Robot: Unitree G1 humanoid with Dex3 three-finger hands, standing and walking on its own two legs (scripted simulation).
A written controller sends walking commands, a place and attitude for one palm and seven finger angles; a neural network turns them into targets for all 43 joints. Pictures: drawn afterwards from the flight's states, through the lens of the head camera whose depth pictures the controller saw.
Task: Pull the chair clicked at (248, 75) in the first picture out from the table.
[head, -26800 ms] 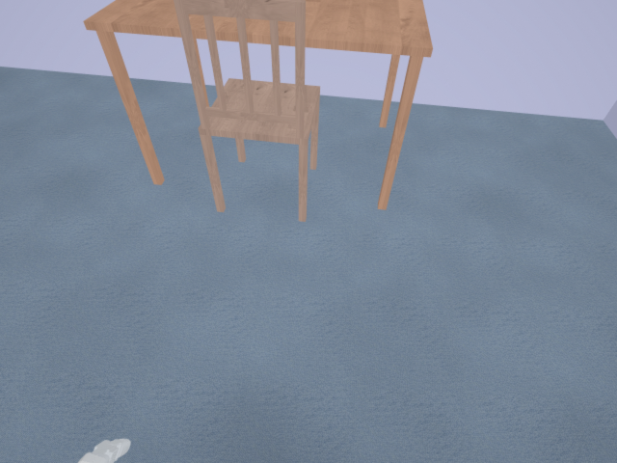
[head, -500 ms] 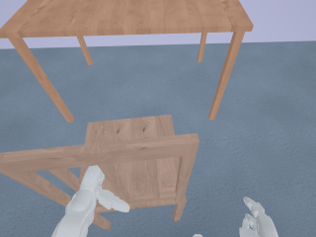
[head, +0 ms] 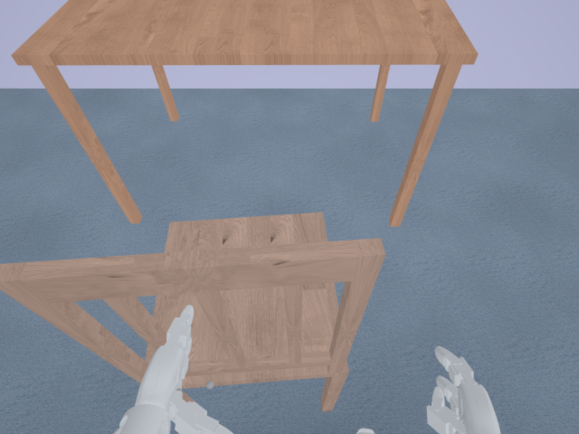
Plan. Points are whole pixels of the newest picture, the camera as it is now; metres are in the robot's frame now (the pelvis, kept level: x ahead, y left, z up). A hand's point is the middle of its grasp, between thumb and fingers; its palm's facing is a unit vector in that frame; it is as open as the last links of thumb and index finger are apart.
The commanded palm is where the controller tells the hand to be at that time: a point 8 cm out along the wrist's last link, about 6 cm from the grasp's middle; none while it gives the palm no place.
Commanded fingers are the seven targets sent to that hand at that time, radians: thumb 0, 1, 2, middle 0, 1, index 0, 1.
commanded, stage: draw the fingers out of the gap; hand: left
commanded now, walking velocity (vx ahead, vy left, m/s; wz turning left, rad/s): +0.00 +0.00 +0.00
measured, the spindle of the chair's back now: (225, 332) +0.27 +0.11 -0.04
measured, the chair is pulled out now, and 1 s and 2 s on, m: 0.58 0.58 0.58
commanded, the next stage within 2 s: draw the hand back to the body in 0.22 s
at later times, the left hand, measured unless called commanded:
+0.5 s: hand (189, 421) +0.15 +0.13 +0.01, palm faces +0.04 -1.00 -0.04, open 17.4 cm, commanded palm +0.12 +0.19 +0.03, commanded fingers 0.00 -0.55 0.20 0.00 0.00 0.00 0.00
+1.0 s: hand (129, 411) +0.15 +0.17 +0.08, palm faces +0.07 -0.92 -0.38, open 15.4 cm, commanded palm +0.12 +0.24 +0.12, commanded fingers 0.00 -0.04 0.44 -0.07 -0.10 -0.07 -0.10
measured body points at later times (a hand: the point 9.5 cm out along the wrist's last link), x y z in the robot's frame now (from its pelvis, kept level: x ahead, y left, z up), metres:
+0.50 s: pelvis -0.01 +0.00 -0.02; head +0.04 -0.01 +0.43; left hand +0.15 +0.18 +0.01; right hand +0.18 -0.23 -0.08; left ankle -0.05 +0.13 -0.70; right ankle +0.02 -0.13 -0.70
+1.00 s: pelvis -0.02 -0.02 +0.01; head +0.00 -0.04 +0.46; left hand +0.14 +0.22 +0.10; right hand +0.16 -0.24 -0.08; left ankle -0.05 +0.13 -0.70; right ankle +0.02 -0.13 -0.70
